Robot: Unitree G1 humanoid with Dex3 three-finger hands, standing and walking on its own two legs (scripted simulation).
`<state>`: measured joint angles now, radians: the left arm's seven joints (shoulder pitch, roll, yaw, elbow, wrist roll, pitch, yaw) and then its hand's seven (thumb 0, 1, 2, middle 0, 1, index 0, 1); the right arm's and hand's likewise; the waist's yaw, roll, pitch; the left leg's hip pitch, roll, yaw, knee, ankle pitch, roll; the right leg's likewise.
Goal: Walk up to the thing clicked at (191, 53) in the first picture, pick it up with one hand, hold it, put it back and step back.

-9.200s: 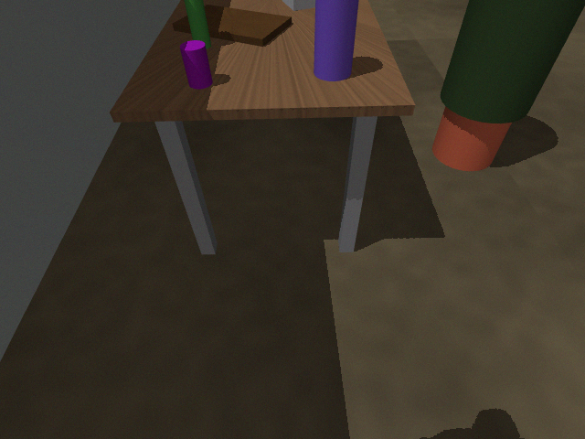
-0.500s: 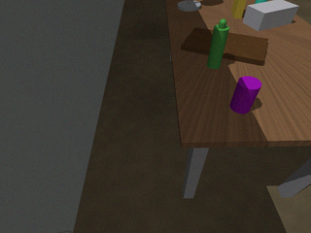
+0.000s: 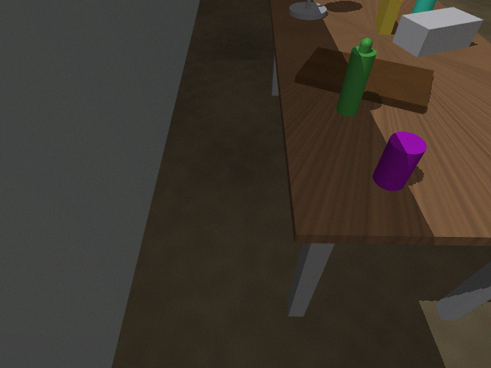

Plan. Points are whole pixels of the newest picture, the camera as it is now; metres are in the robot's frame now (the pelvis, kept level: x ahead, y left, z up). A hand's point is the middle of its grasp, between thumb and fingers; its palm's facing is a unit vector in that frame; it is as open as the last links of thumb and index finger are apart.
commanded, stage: walk up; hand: right
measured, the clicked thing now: (397, 162) +0.51 -0.29 +0.03
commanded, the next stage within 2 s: stand in 0.28 s
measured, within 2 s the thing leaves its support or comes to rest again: neither
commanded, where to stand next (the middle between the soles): +0.05 -0.01 m, yaw +0 degrees
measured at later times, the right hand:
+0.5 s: hand out of the picture +0.10 -0.24 -0.15, palm faces -0.03 +0.94 -0.34, open 7.4 cm
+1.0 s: hand out of the picture +0.10 -0.25 -0.15, palm faces -0.03 +0.94 -0.34, open 7.4 cm
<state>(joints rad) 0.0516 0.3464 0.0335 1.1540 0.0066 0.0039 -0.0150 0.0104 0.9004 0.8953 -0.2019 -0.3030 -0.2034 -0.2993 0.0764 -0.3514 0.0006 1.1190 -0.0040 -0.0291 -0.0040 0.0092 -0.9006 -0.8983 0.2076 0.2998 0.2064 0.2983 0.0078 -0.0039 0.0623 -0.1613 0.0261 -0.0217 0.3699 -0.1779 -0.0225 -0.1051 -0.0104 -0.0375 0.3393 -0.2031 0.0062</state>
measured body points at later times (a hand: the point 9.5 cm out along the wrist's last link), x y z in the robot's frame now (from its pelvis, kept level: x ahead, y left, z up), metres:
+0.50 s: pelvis +0.01 +0.01 +0.00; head +0.03 +0.01 +0.45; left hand +0.08 +0.31 -0.13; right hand +0.11 -0.29 -0.13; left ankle +0.02 +0.13 -0.75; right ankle -0.01 -0.12 -0.75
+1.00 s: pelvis +0.01 +0.00 +0.00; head +0.03 +0.00 +0.45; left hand +0.09 +0.31 -0.13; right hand +0.10 -0.30 -0.13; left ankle +0.02 +0.13 -0.75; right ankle -0.01 -0.12 -0.75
